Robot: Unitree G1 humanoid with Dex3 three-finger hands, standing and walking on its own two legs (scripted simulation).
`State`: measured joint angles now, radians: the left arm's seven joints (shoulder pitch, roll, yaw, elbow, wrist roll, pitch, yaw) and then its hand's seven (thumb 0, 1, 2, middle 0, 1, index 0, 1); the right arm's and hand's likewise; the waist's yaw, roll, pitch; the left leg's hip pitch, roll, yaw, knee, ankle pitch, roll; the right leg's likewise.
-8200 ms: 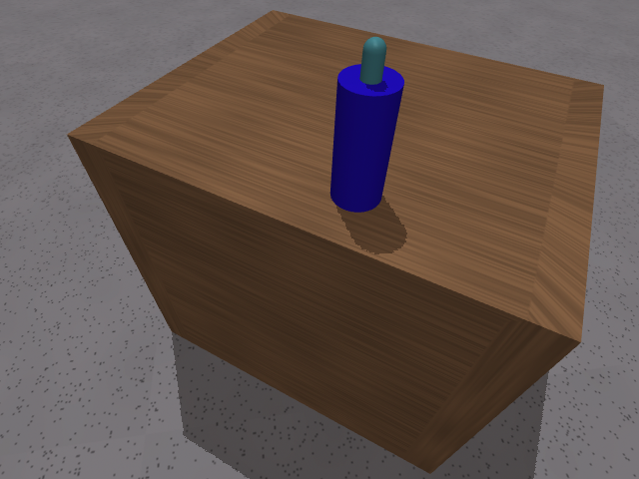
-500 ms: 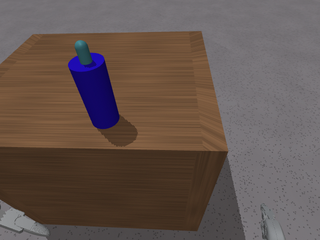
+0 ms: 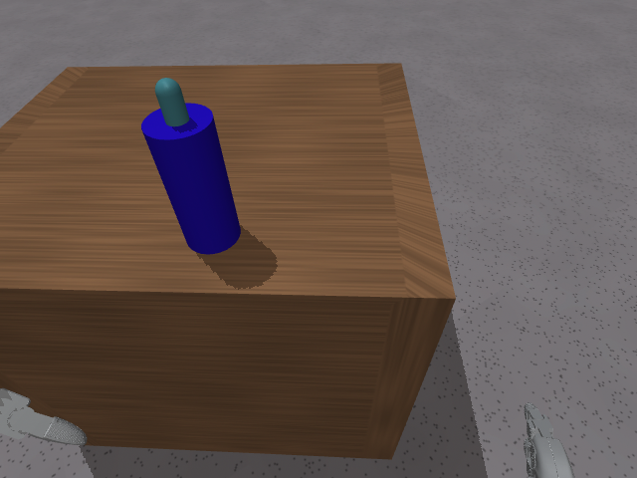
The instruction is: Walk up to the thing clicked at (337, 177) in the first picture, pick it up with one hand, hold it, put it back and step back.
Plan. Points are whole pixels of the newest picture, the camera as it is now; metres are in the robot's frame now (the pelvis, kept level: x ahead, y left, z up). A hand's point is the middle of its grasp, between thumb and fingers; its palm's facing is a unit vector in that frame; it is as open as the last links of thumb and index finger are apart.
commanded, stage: rise first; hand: left
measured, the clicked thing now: (193, 169) +0.48 +0.18 +0.15
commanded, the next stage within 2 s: go down in 0.16 s
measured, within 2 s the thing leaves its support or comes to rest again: neither
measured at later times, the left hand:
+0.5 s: hand out of the picture +0.21 +0.27 +0.21, palm faces +0.44 -0.81 -0.40, open 17.7 cm
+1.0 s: hand (8, 235) +0.30 +0.32 +0.20, palm faces +0.21 -0.95 -0.24, open 17.5 cm
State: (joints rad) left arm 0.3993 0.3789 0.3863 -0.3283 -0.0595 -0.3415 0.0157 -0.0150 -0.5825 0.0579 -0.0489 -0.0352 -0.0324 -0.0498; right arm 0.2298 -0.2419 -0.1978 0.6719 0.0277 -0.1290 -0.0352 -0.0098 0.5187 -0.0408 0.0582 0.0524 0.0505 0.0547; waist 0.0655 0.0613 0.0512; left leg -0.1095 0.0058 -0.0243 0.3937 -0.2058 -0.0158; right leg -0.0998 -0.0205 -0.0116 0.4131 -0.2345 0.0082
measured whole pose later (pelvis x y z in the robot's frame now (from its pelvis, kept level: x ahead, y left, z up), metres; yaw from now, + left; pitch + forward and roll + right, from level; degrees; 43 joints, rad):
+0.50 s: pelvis +0.00 +0.00 +0.00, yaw +1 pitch -4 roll +0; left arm 0.25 0.39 0.46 -0.22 -0.10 -0.38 -0.06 -0.01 -0.61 0.06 -0.07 -0.06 -0.06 -0.07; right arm 0.20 -0.22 -0.19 0.68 0.02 -0.09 -0.03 -0.01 0.50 -0.06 0.06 0.05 0.05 0.05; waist 0.05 0.05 0.01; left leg -0.16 0.00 -0.04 0.46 -0.24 -0.02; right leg -0.15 -0.03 -0.02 0.48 -0.27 0.01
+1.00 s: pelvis +0.01 +0.01 +0.00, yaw +0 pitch +0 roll +0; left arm -0.17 0.54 0.56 0.26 -0.24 -0.08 -0.40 -0.02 -0.55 0.08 -0.05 -0.03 -0.04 -0.04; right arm 0.20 -0.23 -0.09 0.71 0.04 -0.12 -0.10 -0.01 0.52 -0.05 0.06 0.05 0.05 0.05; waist 0.02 0.04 -0.05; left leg -0.22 0.00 -0.01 0.46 -0.25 -0.01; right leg -0.20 -0.02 0.00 0.46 -0.26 0.02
